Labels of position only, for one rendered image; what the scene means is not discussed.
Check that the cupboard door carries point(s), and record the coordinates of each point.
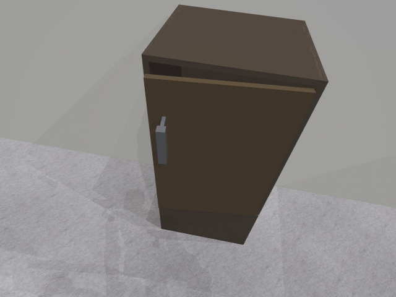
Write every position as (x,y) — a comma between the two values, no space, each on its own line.
(225,140)

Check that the handle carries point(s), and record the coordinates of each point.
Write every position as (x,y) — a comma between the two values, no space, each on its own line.
(161,142)

